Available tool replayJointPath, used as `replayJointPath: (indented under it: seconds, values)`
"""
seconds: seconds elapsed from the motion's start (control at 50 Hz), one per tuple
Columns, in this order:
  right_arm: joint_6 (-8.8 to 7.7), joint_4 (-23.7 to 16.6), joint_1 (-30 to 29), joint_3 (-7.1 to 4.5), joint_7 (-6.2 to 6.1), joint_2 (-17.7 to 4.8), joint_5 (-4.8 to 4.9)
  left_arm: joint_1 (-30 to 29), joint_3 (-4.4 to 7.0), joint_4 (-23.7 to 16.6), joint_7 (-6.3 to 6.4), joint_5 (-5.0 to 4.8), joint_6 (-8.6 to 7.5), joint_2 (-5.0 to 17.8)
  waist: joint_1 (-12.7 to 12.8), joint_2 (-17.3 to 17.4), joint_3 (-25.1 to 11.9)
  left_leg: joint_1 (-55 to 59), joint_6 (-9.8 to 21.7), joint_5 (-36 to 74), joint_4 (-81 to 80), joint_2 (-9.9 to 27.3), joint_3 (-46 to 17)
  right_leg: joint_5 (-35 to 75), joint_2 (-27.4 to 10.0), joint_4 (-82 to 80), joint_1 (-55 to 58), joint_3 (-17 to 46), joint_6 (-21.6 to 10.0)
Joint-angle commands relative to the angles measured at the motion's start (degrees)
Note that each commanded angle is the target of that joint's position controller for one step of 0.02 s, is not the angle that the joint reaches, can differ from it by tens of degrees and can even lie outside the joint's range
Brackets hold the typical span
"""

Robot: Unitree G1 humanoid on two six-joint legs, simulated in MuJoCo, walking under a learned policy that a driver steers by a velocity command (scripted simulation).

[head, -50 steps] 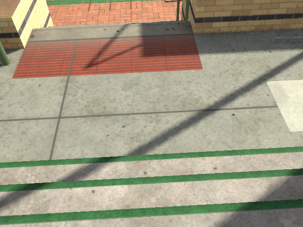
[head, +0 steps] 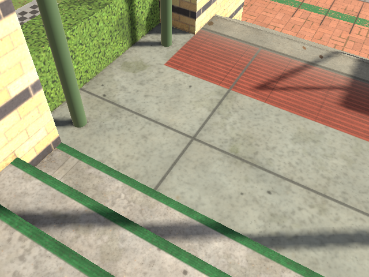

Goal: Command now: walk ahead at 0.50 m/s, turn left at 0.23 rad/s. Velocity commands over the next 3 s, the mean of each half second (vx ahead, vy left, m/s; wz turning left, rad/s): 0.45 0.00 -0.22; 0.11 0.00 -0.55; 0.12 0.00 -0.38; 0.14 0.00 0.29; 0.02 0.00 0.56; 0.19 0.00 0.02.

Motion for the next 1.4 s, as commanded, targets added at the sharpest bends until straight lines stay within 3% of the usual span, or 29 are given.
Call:
replayJointPath:
  seconds: [0.02, 0.08, 0.1, 0.12, 0.14, 0.16, 0.18, 0.22, 0.3, 0.34, 0.48, 0.66, 0.72, 0.76, 0.8, 0.84, 0.88, 0.92, 0.98, 1.06, 1.08, 1.14, 1.18, 1.2, 1.22, 1.24, 1.28, 1.32, 1.4]
  values:
    - [-0.09, -6.0, -11.2, -0.08, -0.29, -3.3, 0.16, 1.2, 2.48, -0.6, -0.41, -0.97, -0.26, 10.4, 0.3, -2.4, 15.1, 6.8, -0.8, -7.4, -8.6, -2.0, 2.5, 20.5, -14.4, -14.7, -10.3, 16.3, -11.5]
    - [-0.15, -3.8, -12.9, 0.70, -1.01, -2.2, -0.63, 6.2, 3.57, 3.1, 0.84, -1.75, 1.84, 10.9, 3.3, -2.7, 14.1, 6.9, -1.1, -9.9, -24.3, -0.9, 0.9, 27.8, -14.6, -7.5, 6.0, 20.6, -10.8]
    - [-1.47, 1.2, -7.3, -3.45, -4.18, -7.8, 7.76, 3.8, 4.87, 2.1, 1.61, -5.46, 3.90, 11.3, 1.9, -0.2, 15.2, 16.6, -1.8, -7.0, -24.2, -2.9, 7.1, 37.1, -10.4, 4.8, 1.9, 14.2, -9.2]
    - [-2.12, 6.6, 5.8, -3.59, -5.33, -7.6, 7.20, 5.6, 4.20, 2.3, 1.84, -6.16, 4.88, 9.1, -2.3, 1.5, 6.3, 36.3, -2.1, -2.6, -23.9, -5.0, 10.2, 36.7, -6.6, 19.7, -4.3, 12.3, -8.4]
    - [-1.96, 8.8, 21.0, -4.70, -2.99, -10.3, 0.64, 13.2, 2.47, 6.3, -3.81, 3.46, 4.62, 6.7, -10.3, 2.2, -5.3, 65.7, 3.7, 5.8, -19.3, 0.0, 4.9, 28.5, -7.3, 26.1, -19.3, 12.9, -2.6]
    - [-1.28, 11.0, 32.9, -6.32, -1.56, -14.0, -1.24, 19.2, 2.43, 6.5, -7.30, 0.96, 4.23, 1.3, -11.0, 11.9, -23.5, 93.0, 15.3, 29.3, 5.1, 10.0, -1.0, -3.1, -2.0, 53.0, -31.4, 12.4, -0.4]
    - [-0.44, 12.1, 38.5, -6.63, -1.21, -12.4, -1.11, 12.4, 3.63, 3.2, -8.48, -2.11, 3.10, 6.4, -16.3, 8.2, -29.6, 96.3, 17.7, 26.5, 5.8, 15.7, -5.1, -7.6, -2.5, 65.8, -37.5, 15.2, 0.3]
    - [-0.93, 13.0, 29.5, -7.30, -2.57, -13.1, 1.31, -12.3, 4.28, -8.4, -6.43, -5.81, 0.47, 9.1, -17.4, 1.9, -7.4, 68.3, 13.7, -19.5, -11.8, 17.7, -11.5, -0.3, -4.7, 61.2, -55.3, 15.6, -1.4]
    - [-5.39, 9.0, 15.7, -2.43, -3.95, 1.2, 0.02, -5.2, 3.39, -5.2, -2.38, -2.32, 1.74, 1.0, -3.8, -1.4, 6.4, 21.3, 10.3, -24.0, -24.0, 13.6, -0.8, 29.9, -9.7, 29.6, -30.2, 21.6, -6.8]
    - [-6.04, 9.7, 17.8, -2.88, -4.83, -0.5, 1.47, -5.0, 4.42, -4.8, -3.35, -1.13, 2.70, 3.4, -3.9, 1.0, 6.0, 24.0, 12.5, -28.3, -25.5, 13.0, 0.9, 34.2, -8.1, 21.5, -32.1, 21.5, -6.4]
    - [-6.61, 12.1, 21.2, -0.75, -8.87, 2.1, -2.22, -16.0, 4.42, -10.0, -5.24, -3.25, 2.73, 4.7, -6.5, -1.3, 4.7, 25.1, 4.2, -31.0, -9.1, 8.7, 12.7, 73.2, -8.9, -4.7, -29.0, 20.2, -3.2]
    - [-2.72, 15.2, 30.3, -4.85, -10.83, -3.9, -0.15, -34.9, 5.58, -14.6, -3.82, -0.47, 4.88, 5.9, -15.6, 0.1, 12.2, 35.6, -1.3, -47.5, 0.2, 16.6, 6.4, 53.8, -7.3, -27.4, -25.9, 12.8, -3.7]
    - [-0.95, 14.0, 24.2, -5.87, -8.33, -5.7, -1.29, -14.0, 10.96, -5.3, -1.43, -2.92, 2.09, 15.0, -5.0, -7.2, 0.5, 26.1, -5.7, -48.7, 27.1, 6.7, 17.1, 72.6, -0.8, -34.5, 8.4, 5.3, -5.6]
    - [-1.05, 7.3, 24.9, -4.33, -3.83, 0.3, 2.27, 3.9, 13.90, -4.3, -1.58, -2.55, 1.86, 27.3, -0.5, -18.5, -31.1, 3.4, -11.6, -84.2, 70.0, -3.9, 13.8, 114.4, -19.0, -7.6, 53.1, 26.5, -23.0]
    - [-4.07, -2.7, 1.4, -4.69, -4.43, -2.8, 5.33, 3.7, 13.32, -5.1, -0.67, -3.73, 0.86, 21.3, 5.4, -11.0, -15.1, -20.9, -10.5, -86.2, 77.8, -1.1, 7.0, 92.1, -22.4, -14.1, 38.9, 31.7, -22.5]
    - [-4.70, -2.6, 4.3, -5.41, -7.04, -6.3, 3.99, -2.1, 10.91, -7.0, -2.57, -2.98, 1.16, 15.7, -1.6, -5.5, -4.9, -13.1, -9.4, -80.7, 68.4, 1.8, 2.7, 86.1, -23.8, -17.1, 9.7, 31.1, -23.9]
    - [-3.04, -1.0, 13.3, -3.15, -8.65, 1.0, 4.33, -9.2, 7.36, -9.1, -3.10, -2.11, 1.41, 8.7, -10.1, -4.8, 1.7, -2.1, -6.4, -60.8, 58.1, 1.2, -2.3, 74.6, -22.6, -23.7, -15.6, 31.3, -22.5]
    - [-2.16, 0.3, 17.6, -3.32, -7.05, 0.5, 2.84, -16.1, 6.67, -13.7, -2.16, -4.85, 0.41, 10.6, -12.1, -5.0, 1.1, 5.0, -5.5, -41.0, 44.3, -4.1, 1.7, 57.5, -13.1, -25.3, -28.7, 25.5, -20.5]
    - [-1.37, -1.7, 12.6, -3.20, -4.17, -0.4, 1.49, -16.8, 5.67, -15.0, -1.70, -2.58, 1.41, 12.1, -11.9, -8.6, -1.2, 12.5, -5.9, -29.1, 34.3, -6.0, 4.5, 51.5, -8.0, -21.7, -33.8, 26.0, -16.6]
    - [-2.57, -6.2, 11.1, -4.61, -5.32, -6.4, 0.90, -19.4, 6.35, -16.3, -1.53, -1.31, 0.67, 15.3, -11.8, -6.7, -4.9, 17.5, -8.4, -38.0, 36.7, -7.3, 3.3, 54.0, -8.7, -11.5, -31.3, 33.8, -16.5]
    - [-1.51, -10.0, 1.3, -4.41, -6.46, -5.7, 2.16, -13.7, 7.18, -14.2, -1.21, -4.24, 0.19, 15.2, -7.0, -6.9, -2.8, 8.8, -9.9, -56.8, 18.9, -6.7, 0.9, 53.3, -11.1, -15.2, -19.6, 38.9, -17.4]
    - [0.24, -11.1, -3.2, -3.18, -8.68, -3.8, 5.48, -7.2, 8.32, -11.4, -0.38, -4.94, 1.03, 14.7, -0.9, -11.0, -5.6, 3.5, -9.0, -54.1, 2.8, -8.5, -2.6, 47.6, -14.9, -13.3, -3.9, 52.7, -19.3]
    - [-0.83, -7.9, 5.5, -4.99, -8.87, -7.3, 6.66, -7.7, 7.50, -11.1, -0.69, -5.15, 1.82, 12.6, -5.5, -5.2, -10.3, 23.2, -1.3, -34.7, -8.8, -8.7, -2.2, 45.8, -9.3, -7.8, -13.1, 48.4, -15.2]
    - [-1.76, -6.7, 10.8, -6.76, -9.72, -13.6, 5.12, -5.6, 5.62, -14.1, -0.94, -4.53, 1.79, 5.5, -4.8, 10.6, -17.8, 47.8, 14.4, 1.4, -8.3, 3.8, -13.7, 24.8, 0.9, 3.3, -31.2, 32.2, -5.5]
    - [-2.61, -6.1, 20.2, -8.21, -8.21, -14.7, 0.41, -17.0, 6.08, -19.1, 0.28, -5.12, 1.93, 7.7, -14.3, 12.5, -13.1, 57.7, 27.9, 9.0, -14.1, 14.6, -34.8, -2.1, 12.8, 16.4, -55.8, 25.6, 2.6]
    - [-2.49, -4.0, 21.8, -7.71, -7.23, -12.6, -2.35, -22.9, 6.45, -19.8, 1.85, -5.35, 3.05, 9.7, -15.5, -3.3, -7.9, 56.5, 25.2, 9.2, -14.1, 16.8, -34.2, 0.6, 10.3, 26.1, -63.2, 29.4, 4.7]
    - [-1.65, -3.9, 14.9, -6.66, -3.19, -7.2, 1.91, -14.6, 7.93, -14.6, 3.28, -4.39, 4.44, 12.9, -8.9, 0.5, -6.5, 45.6, 17.1, -4.5, -14.9, 10.5, -22.7, 13.6, 7.0, 31.0, -58.7, 31.5, 5.3]
    - [-2.25, -0.6, 13.4, -5.01, 0.04, -1.8, 5.11, -6.7, 7.43, -8.5, -0.72, -0.92, 3.55, 9.7, -3.8, 0.7, -3.2, 33.1, 6.9, -30.8, -16.6, 0.4, -11.3, 25.3, 2.7, 30.3, -49.8, 25.9, 4.3]
    - [-3.96, 5.4, 19.4, -5.39, -2.91, -3.0, 2.21, -18.1, 6.87, -9.6, -2.91, -1.94, 3.16, 7.3, -9.2, -0.1, 0.7, 32.1, 12.7, -55.8, -25.4, 2.6, -15.3, 37.4, 0.9, 23.8, -53.7, 24.3, 0.3]
Next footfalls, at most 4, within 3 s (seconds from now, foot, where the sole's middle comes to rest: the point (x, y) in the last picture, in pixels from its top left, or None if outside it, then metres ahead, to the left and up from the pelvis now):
0.14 left None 0.28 0.16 -0.87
0.72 right None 0.48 -0.20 -1.04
1.16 left None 0.59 0.01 -1.04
1.90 right None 0.67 -0.37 -1.20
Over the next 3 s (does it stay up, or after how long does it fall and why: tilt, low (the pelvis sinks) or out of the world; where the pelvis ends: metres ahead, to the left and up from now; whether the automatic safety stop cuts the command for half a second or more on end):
stays up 0.79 -0.19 -0.44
